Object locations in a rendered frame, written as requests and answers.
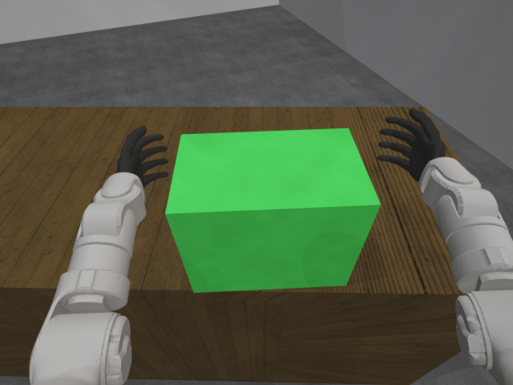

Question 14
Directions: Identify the left robot hand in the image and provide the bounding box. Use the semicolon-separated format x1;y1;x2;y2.
116;126;169;189

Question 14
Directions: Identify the left robot upper arm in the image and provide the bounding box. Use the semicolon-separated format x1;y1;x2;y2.
31;312;131;385

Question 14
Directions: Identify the left robot forearm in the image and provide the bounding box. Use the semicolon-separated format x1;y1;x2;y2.
29;172;147;385

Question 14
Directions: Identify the right robot upper arm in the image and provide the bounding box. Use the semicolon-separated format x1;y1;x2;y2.
455;290;513;385

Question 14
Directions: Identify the right robot hand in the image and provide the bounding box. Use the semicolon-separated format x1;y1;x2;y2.
378;108;446;182

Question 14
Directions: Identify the pedestal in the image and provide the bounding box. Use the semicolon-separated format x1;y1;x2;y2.
0;107;464;385

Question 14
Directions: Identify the right robot forearm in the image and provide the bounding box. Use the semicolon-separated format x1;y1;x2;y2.
418;157;513;293

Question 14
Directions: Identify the carton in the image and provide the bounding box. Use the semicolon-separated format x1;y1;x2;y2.
165;128;381;293

